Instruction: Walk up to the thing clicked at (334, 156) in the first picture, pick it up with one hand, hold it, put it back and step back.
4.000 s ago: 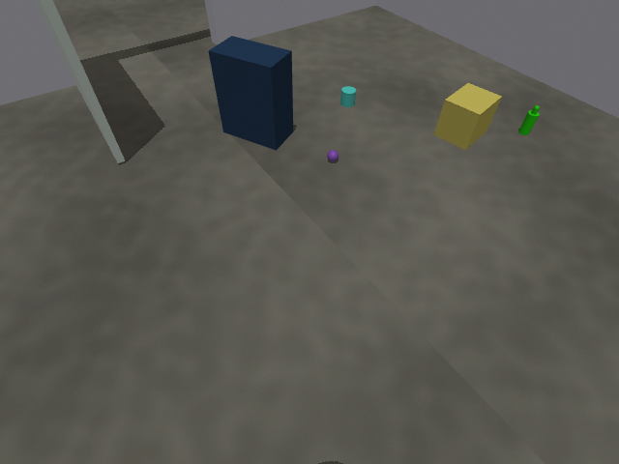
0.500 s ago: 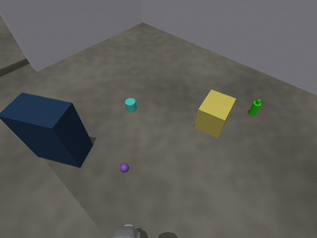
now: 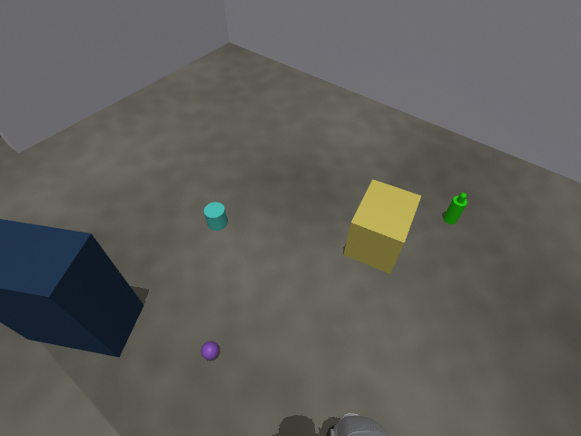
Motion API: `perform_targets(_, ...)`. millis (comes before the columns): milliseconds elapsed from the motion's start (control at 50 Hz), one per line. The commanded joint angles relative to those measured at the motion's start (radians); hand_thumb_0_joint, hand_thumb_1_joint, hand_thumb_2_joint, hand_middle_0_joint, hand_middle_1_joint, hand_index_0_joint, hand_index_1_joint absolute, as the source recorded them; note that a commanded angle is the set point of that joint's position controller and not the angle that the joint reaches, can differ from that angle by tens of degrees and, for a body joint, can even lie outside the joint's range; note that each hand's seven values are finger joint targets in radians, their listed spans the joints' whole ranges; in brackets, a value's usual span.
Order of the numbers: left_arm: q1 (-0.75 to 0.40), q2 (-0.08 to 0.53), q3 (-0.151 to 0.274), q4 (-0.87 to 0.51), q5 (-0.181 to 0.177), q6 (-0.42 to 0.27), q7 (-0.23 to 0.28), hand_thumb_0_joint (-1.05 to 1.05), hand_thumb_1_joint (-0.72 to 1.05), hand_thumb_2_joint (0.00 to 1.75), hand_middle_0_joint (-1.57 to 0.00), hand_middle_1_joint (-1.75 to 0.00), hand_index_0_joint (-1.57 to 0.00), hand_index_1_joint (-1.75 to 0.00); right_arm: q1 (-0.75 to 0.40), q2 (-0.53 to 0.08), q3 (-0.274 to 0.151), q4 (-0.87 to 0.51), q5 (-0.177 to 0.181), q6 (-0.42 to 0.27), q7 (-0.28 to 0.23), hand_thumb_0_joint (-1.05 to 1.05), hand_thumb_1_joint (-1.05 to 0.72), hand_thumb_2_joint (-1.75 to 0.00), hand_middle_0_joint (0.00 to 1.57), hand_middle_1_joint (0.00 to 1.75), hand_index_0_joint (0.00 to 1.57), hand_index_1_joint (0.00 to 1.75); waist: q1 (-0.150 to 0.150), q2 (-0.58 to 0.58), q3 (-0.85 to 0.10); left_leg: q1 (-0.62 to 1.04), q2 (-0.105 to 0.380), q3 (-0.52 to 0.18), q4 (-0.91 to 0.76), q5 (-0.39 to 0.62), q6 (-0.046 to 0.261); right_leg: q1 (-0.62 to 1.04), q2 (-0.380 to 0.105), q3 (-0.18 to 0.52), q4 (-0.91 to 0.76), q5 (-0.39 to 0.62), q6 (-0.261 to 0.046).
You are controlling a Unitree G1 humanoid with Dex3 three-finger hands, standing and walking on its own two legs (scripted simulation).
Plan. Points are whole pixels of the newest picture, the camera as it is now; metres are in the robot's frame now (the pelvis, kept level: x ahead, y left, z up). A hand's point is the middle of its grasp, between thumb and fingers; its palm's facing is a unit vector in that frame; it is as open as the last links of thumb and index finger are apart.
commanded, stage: walk up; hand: left
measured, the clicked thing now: (210, 350) +0.48 +0.26 -0.73
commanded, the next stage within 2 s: stand in 1.54 s
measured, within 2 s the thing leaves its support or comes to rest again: neither
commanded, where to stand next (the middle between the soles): +0.13 +0.01 m, yaw +2 degrees
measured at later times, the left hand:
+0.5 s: hand out of the picture +0.14 +0.27 -0.16, palm faces +0.00 -0.95 -0.33, open 7.4 cm
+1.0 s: hand out of the picture +0.15 +0.26 -0.14, palm faces +0.02 -0.94 -0.35, open 7.4 cm
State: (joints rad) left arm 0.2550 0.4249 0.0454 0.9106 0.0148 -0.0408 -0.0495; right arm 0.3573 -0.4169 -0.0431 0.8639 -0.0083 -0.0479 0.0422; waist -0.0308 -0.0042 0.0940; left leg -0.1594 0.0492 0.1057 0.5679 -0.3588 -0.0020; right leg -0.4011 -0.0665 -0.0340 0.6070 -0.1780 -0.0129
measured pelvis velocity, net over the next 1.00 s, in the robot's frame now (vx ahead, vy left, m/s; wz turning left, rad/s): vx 0.08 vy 0.00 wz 0.03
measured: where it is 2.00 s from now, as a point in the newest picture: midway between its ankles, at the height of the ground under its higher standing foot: outside the picture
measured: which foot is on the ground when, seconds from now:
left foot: down 0.00-0.04, up 0.06-0.28, down 0.30-1.00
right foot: up 0.00-0.00, down 0.02-1.00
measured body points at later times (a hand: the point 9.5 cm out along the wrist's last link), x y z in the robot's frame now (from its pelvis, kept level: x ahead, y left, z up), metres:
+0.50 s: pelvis +0.07 +0.01 +0.00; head +0.08 +0.03 +0.45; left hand +0.14 +0.32 -0.14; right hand +0.15 -0.30 -0.12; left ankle +0.11 +0.13 -0.73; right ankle +0.10 -0.13 -0.73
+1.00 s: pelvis +0.08 +0.00 +0.02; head +0.09 +0.00 +0.47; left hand +0.14 +0.31 -0.11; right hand +0.20 -0.29 -0.11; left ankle +0.11 +0.13 -0.73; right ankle +0.10 -0.13 -0.73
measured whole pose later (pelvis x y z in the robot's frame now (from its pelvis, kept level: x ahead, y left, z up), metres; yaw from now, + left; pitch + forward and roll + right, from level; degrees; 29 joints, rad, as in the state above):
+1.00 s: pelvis +0.08 +0.00 +0.02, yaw +2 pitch -2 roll +0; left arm 0.08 0.35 0.00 1.18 0.00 -0.01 -0.01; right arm 0.02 -0.35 0.00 1.16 0.00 0.00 0.02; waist 0.02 0.02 0.06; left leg -0.16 0.03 0.02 0.35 -0.14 -0.01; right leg -0.13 -0.04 -0.05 0.32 -0.15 0.03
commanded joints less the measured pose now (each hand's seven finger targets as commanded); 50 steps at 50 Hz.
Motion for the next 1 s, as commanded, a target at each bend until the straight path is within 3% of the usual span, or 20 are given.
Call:
perform_targets(0, 0.154, 0.281, 0.092, -0.044, 0.007, -0.055, 0.039, 0.0, 0.9, 0.9, -0.2, -0.3, -0.2, -0.3, 0.023, -0.11, -0.016, -0.103, 0.022, -0.019, -0.026, 0.0, -0.9, -0.9, 0.2, 0.3, 0.2, 0.3, 0.089, -0.261, -0.225, -0.277, 0.015, -0.016, 0.396, 0.073, 0.065, 0.453, -0.207, 0.336, -0.221, 0.011, -0.11)
perform_targets(20, 0.122, 0.321, 0.092, -0.062, -0.005, -0.052, 0.041, 0.0, 0.9, 0.9, -0.2, -0.3, -0.2, -0.3, 0.035, -0.145, -0.024, -0.082, 0.017, -0.007, -0.033, 0.0, -0.9, -0.9, 0.2, 0.3, 0.2, 0.3, 0.082, -0.239, -0.174, -0.416, -0.061, -0.064, 0.468, -0.195, 0.039, 0.441, -0.35, 0.582, -0.304, -0.023, -0.236)
perform_targets(40, 0.103, 0.323, 0.09, -0.068, -0.015, -0.044, 0.041, 0.0, 0.9, 0.9, -0.2, -0.3, -0.2, -0.3, -0.008, -0.219, -0.05, -0.062, 0.005, 0.004, -0.044, 0.0, -0.9, -0.9, 0.2, 0.3, 0.2, 0.3, 0.089, -0.155, -0.117, -0.415, -0.012, -0.124, 0.541, -0.254, 0.04, 0.342, -0.369, 0.584, -0.282, -0.043, -0.299)
perform_targets(60, 0.083, 0.297, 0.084, -0.073, -0.021, -0.039, 0.044, 0.0, 0.9, 0.9, -0.2, -0.3, -0.2, -0.3, -0.014, -0.219, -0.05, -0.05, 0.01, 0.004, -0.046, 0.0, -0.9, -0.9, 0.2, 0.3, 0.2, 0.3, 0.083, -0.125, -0.08, -0.418, 0.007, -0.154, 0.54, -0.229, 0.037, 0.298, -0.328, 0.488, -0.279, -0.015, -0.291)
perform_targets(80, 0.047, 0.272, 0.072, -0.077, -0.021, -0.035, 0.05, 0.0, 0.9, 0.9, -0.2, -0.3, -0.2, -0.3, -0.008, -0.212, -0.05, -0.034, 0.016, 0.005, -0.044, 0.0, -0.9, -0.9, 0.2, 0.3, 0.2, 0.3, 0.062, -0.117, -0.067, -0.402, 0.021, -0.159, 0.509, -0.184, 0.035, 0.26, -0.274, 0.388, -0.269, 0.001, -0.255)
perform_targets(120, -0.02, 0.253, 0.059, -0.089, -0.006, -0.029, 0.05, 0.0, 0.9, 0.9, -0.2, -0.3, -0.2, -0.3, 0.026, -0.197, -0.048, 0.004, 0.012, 0.008, -0.035, 0.0, -0.9, -0.9, 0.2, 0.3, 0.2, 0.3, 0.03, -0.197, -0.067, -0.311, 0.024, -0.111, 0.404, -0.106, 0.028, 0.144, -0.198, 0.245, -0.264, -0.004, -0.212)
perform_targets(160, -0.04, 0.229, 0.051, -0.098, 0.005, -0.025, 0.051, 0.0, 0.9, 0.9, -0.2, -0.3, -0.2, -0.3, 0.042, -0.17, -0.043, 0.032, 0.006, 0.013, -0.031, 0.0, -0.9, -0.9, 0.2, 0.3, 0.2, 0.3, 0.032, -0.185, -0.086, -0.24, 0.009, -0.084, 0.282, -0.056, 0.011, 0.112, -0.161, 0.178, -0.229, 0.07, -0.201)
perform_targets(200, -0.052, 0.22, 0.047, -0.085, 0.003, -0.019, 0.054, 0.0, 0.9, 0.9, -0.2, -0.3, -0.2, -0.3, -0.007, -0.15, -0.037, 0.044, 0.004, 0.011, -0.035, 0.0, -0.9, -0.9, 0.2, 0.3, 0.2, 0.3, 0.04, -0.189, -0.116, -0.176, -0.002, -0.069, 0.166, -0.017, 0.007, 0.105, -0.167, 0.156, -0.171, 0.142, -0.195)
perform_targets(260, -0.112, 0.191, 0.026, -0.078, -0.017, 0.001, 0.052, 0.0, 0.9, 0.9, -0.2, -0.3, -0.2, -0.3, -0.024, -0.154, -0.04, 0.076, -0.001, 0.004, -0.047, 0.0, -0.9, -0.9, 0.2, 0.3, 0.2, 0.3, 0.006, -0.119, -0.126, 0.001, -0.025, -0.06, -0.003, 0.172, 0.02, -0.025, -0.152, 0.134, -0.074, 0.061, -0.134)
perform_targets(280, -0.115, 0.164, 0.013, -0.074, -0.022, 0.006, 0.052, 0.0, 0.9, 0.9, -0.2, -0.3, -0.2, -0.3, -0.047, -0.179, -0.043, 0.072, -0.009, 0.0, -0.051, 0.0, -0.9, -0.9, 0.2, 0.3, 0.2, 0.3, 0.004, -0.06, -0.11, 0.014, 0.017, -0.123, -0.056, 0.204, 0.032, -0.07, -0.132, 0.124, -0.058, -0.007, -0.094)
perform_targets(300, -0.099, 0.127, 0.002, -0.069, -0.03, 0.013, 0.05, 0.0, 0.9, 0.9, -0.2, -0.3, -0.2, -0.3, -0.115, -0.23, -0.046, 0.052, -0.013, -0.006, -0.051, 0.0, -0.9, -0.9, 0.2, 0.3, 0.2, 0.3, 0.035, 0.056, -0.105, -0.043, 0.149, -0.322, -0.146, 0.169, 0.072, -0.072, -0.055, 0.086, -0.027, -0.117, -0.039)
perform_targets(320, -0.083, 0.152, 0.011, -0.028, -0.037, 0.019, 0.056, 0.0, 0.9, 0.9, -0.2, -0.3, -0.2, -0.3, -0.188, -0.264, -0.042, 0.047, 0.005, -0.006, -0.047, 0.0, -0.9, -0.9, 0.2, 0.3, 0.2, 0.3, 0.06, 0.124, -0.099, -0.203, 0.237, -0.427, -0.204, 0.079, 0.147, 0.088, 0.024, 0.031, 0.045, -0.236, -0.018)
perform_targets(340, -0.074, 0.164, 0.014, 0.004, -0.026, 0.02, 0.058, 0.0, 0.9, 0.9, -0.2, -0.3, -0.2, -0.3, -0.23, -0.248, -0.034, 0.052, 0.005, -0.003, -0.043, 0.0, -0.9, -0.9, 0.2, 0.3, 0.2, 0.3, 0.073, 0.106, -0.092, -0.246, 0.224, -0.399, -0.197, 0.048, 0.151, 0.164, 0.017, 0.043, 0.027, -0.245, -0.021)
perform_targets(380, -0.093, 0.161, 0.009, 0.038, -0.021, 0.012, 0.053, 0.0, 0.9, 0.9, -0.2, -0.3, -0.2, -0.3, -0.259, -0.199, -0.011, 0.074, 0.007, 0.001, -0.042, 0.0, -0.9, -0.9, 0.2, 0.3, 0.2, 0.3, 0.07, 0.094, -0.096, -0.228, 0.136, -0.281, -0.16, 0.072, 0.079, 0.192, -0.016, 0.075, -0.083, -0.124, -0.029)
perform_targets(420, -0.121, 0.186, 0.007, 0.06, -0.02, -0.002, 0.052, 0.0, 0.9, 0.9, -0.2, -0.3, -0.2, -0.3, -0.244, -0.171, 0.002, 0.103, 0.011, 0.001, -0.04, 0.0, -0.9, -0.9, 0.2, 0.3, 0.2, 0.3, 0.045, 0.089, -0.106, -0.166, 0.082, -0.221, -0.128, 0.135, 0.039, 0.179, -0.073, 0.139, -0.155, -0.036, -0.048)
perform_targets(440, -0.152, 0.185, 0.004, 0.068, -0.024, -0.001, 0.05, 0.0, 0.9, 0.9, -0.2, -0.3, -0.2, -0.3, -0.239, -0.179, 0.0, 0.123, 0.011, 0.002, -0.04, 0.0, -0.9, -0.9, 0.2, 0.3, 0.2, 0.3, 0.031, 0.092, -0.106, -0.125, 0.078, -0.219, -0.148, 0.14, 0.038, 0.159, -0.066, 0.122, -0.153, -0.026, -0.043)
perform_targets(540, -0.165, 0.156, -0.014, 0.129, -0.028, 0.004, 0.049, 0.0, 0.9, 0.9, -0.2, -0.3, -0.2, -0.3, -0.309, -0.182, 0.008, 0.156, 0.014, 0.002, -0.041, 0.0, -0.9, -0.9, 0.2, 0.3, 0.2, 0.3, 0.048, 0.088, -0.14, -0.062, 0.111, -0.232, -0.204, 0.212, 0.048, 0.219, -0.045, 0.073, -0.195, 0.024, -0.01)
perform_targets(760, -0.217, 0.138, -0.016, 0.206, -0.018, 0.002, 0.048, 0.0, 0.9, 0.9, -0.2, -0.3, -0.2, -0.3, -0.366, -0.161, 0.008, 0.228, 0.016, 0.015, -0.039, 0.0, -0.9, -0.9, 0.2, 0.3, 0.2, 0.3, 0.034, 0.003, -0.155, 0.04, 0.091, -0.187, -0.255, 0.285, 0.028, 0.263, -0.075, 0.079, -0.326, 0.077, 0.004)
perform_targets(860, -0.225, 0.137, -0.011, 0.215, -0.016, 0.005, 0.048, 0.0, 0.9, 0.9, -0.2, -0.3, -0.2, -0.3, -0.376, -0.151, 0.01, 0.245, 0.012, 0.019, -0.038, 0.0, -0.9, -0.9, 0.2, 0.3, 0.2, 0.3, 0.036, -0.001, -0.132, 0.039, 0.085, -0.186, -0.283, 0.248, 0.016, 0.255, -0.076, 0.082, -0.353, 0.029, 0.009)
perform_targets(980, -0.229, 0.14, -0.005, 0.212, -0.01, 0.004, 0.049, 0.0, 0.9, 0.9, -0.2, -0.3, -0.2, -0.3, -0.374, -0.153, 0.007, 0.247, 0.007, 0.02, -0.038, 0.0, -0.9, -0.9, 0.2, 0.3, 0.2, 0.3, 0.033, -0.002, -0.15, 0.052, 0.085, -0.177, -0.284, 0.266, 0.016, 0.283, -0.08, 0.079, -0.363, 0.067, 0.01)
